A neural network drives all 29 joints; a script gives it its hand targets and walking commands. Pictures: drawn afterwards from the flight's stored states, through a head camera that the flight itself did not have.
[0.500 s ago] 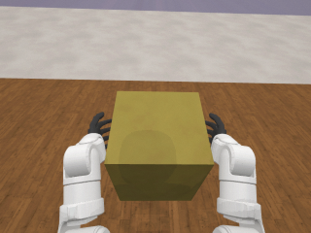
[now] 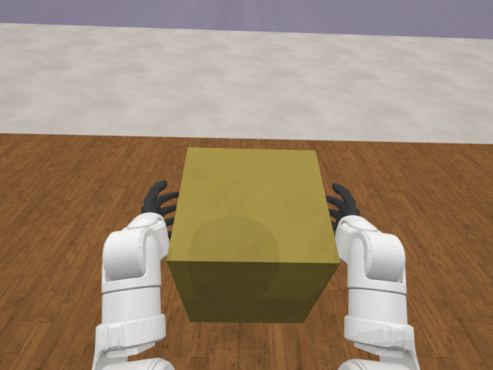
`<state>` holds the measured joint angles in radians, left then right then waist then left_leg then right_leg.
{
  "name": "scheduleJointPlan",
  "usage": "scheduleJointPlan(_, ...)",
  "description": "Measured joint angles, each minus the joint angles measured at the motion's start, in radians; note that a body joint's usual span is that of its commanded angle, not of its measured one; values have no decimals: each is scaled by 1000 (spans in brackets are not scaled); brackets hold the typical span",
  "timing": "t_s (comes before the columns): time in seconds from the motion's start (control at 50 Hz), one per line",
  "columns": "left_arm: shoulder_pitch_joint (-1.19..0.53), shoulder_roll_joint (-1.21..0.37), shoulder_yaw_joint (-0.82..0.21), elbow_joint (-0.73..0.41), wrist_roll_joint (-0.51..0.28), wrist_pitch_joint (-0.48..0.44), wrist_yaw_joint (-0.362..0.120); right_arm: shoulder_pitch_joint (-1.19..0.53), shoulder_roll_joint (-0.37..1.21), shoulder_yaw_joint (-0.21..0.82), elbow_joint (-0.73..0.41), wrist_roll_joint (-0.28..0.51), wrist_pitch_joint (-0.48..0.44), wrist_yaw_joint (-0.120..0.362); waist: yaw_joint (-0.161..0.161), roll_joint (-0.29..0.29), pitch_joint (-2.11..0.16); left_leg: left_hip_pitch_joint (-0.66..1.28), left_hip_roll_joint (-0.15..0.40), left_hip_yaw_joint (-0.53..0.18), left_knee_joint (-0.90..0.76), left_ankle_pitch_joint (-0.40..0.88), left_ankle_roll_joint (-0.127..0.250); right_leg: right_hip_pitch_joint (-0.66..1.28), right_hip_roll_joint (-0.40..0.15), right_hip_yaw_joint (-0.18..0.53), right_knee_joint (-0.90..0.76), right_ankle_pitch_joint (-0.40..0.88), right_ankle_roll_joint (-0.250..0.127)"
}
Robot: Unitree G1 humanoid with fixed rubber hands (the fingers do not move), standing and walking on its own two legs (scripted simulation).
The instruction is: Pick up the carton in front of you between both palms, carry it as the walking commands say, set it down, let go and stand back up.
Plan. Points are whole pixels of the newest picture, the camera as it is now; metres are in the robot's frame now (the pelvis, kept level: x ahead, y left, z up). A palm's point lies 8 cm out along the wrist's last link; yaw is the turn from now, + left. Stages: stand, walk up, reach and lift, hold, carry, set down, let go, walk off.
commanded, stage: carry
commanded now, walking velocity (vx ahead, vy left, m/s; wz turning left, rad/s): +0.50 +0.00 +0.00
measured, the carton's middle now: (249, 240) +0.33 +0.00 +0.07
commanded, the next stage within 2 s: none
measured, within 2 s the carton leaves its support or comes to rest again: neither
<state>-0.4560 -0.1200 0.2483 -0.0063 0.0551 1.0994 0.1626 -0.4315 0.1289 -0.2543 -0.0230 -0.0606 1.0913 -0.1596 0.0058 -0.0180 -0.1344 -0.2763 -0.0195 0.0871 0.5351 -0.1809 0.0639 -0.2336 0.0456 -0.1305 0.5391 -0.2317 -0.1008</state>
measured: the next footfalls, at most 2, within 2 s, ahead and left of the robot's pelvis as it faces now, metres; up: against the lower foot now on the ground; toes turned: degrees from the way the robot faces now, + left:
left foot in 0.36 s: +0.18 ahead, +0.15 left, -0.02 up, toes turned +6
right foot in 0.88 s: +0.51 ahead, +0.00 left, -0.06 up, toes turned -5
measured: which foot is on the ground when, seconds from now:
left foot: down 0.00-0.04, up 0.06-0.34, down 0.36-0.88, up 0.90-1.00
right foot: down 0.00-0.38, up 0.40-0.86, down 0.88-1.00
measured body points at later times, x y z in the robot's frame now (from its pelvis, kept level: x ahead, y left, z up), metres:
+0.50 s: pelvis +0.15 +0.07 -0.02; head +0.15 +0.09 +0.43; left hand +0.49 +0.23 +0.06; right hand +0.48 -0.08 +0.07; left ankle +0.15 +0.14 -0.75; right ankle +0.07 -0.05 -0.66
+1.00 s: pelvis +0.44 +0.05 -0.07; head +0.47 +0.04 +0.38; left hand +0.77 +0.21 +0.01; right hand +0.78 -0.09 +0.01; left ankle +0.32 +0.17 -0.68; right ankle +0.47 +0.00 -0.79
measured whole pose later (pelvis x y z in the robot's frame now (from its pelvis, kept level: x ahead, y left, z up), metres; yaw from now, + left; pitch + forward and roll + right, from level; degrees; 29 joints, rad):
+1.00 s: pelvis +0.44 +0.05 -0.07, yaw +1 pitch +4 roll +1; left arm -0.39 -0.14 0.23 -0.07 0.05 1.04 0.16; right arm -0.39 0.13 -0.24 -0.07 -0.03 1.04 -0.16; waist 0.04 0.00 -0.03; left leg -0.45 -0.01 0.01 1.28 -0.46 0.04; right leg -0.41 0.03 -0.16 0.60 -0.15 -0.14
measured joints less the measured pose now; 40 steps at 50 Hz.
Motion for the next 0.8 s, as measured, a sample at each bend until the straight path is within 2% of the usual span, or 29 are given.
scheduleJointPlan(0.12,6,-14,-7,40,15,-5,2,23,-9,-11,18,8,4,1,20,-20,-50,-54,9,-12,129,-217,9,12,-4,-12,8,-41,-6)
scheduleJointPlan(0.22,-3,9,-28,33,-4,-21,4,5,3,-27,12,5,-17,1,54,-46,-13,-139,22,-34,184,-202,11,43,-22,-5,-12,-60,12)
scheduleJointPlan(0.32,-6,25,-45,2,-32,-38,10,18,18,-26,-40,1,-37,1,67,-49,18,-167,27,-23,88,-92,12,93,-51,2,-2,-119,50)
scheduleJointPlan(0.36,-10,35,-42,-11,-39,-32,11,14,23,-19,-44,-3,-41,3,59,-45,22,-123,20,-1,-18,-11,20,94,-69,13,68,-176,70)
scheduleJointPlan(0.38,-12,42,-38,-18,-45,-31,10,4,26,-13,-41,-8,-45,4,45,-34,24,-117,24,10,-25,101,21,67,-76,16,155,-201,75)
scheduleJointPlan(0.4,-13,53,-36,-20,-53,-34,10,0,31,-6,-35,-14,-55,4,26,-30,32,-130,20,16,21,123,19,22,-79,36,276,-236,80)
scheduleJointPlan(0.46,4,46,-23,-10,-57,-31,9,29,35,9,-26,-21,-59,1,-16,-8,48,-117,16,15,80,12,27,-151,-49,96,592,-299,70)
scheduleJointPlan(0.5,19,13,-3,-17,-43,-30,8,59,29,15,-39,-8,-56,1,-33,-6,61,-80,14,19,58,-13,27,-245,-56,101,634,-262,66)
scheduleJointPlan(0.66,59,-32,-7,-114,-4,-69,2,51,8,12,-68,53,-94,2,-73,-11,94,95,4,29,-68,-65,29,-424,-104,90,334,53,77)
scheduleJointPlan(0.74,66,-17,-18,-152,-4,-61,0,33,-3,34,-78,57,-89,2,-78,-8,80,188,-3,22,-111,-119,15,-402,-95,64,139,220,62)
scheduleJointPlan(0.8,70,-8,-19,-156,-4,-45,-1,24,-8,50,-70,49,-72,2,-80,-4,58,247,-6,15,-95,-195,-1,-342,-70,22,20,270,37)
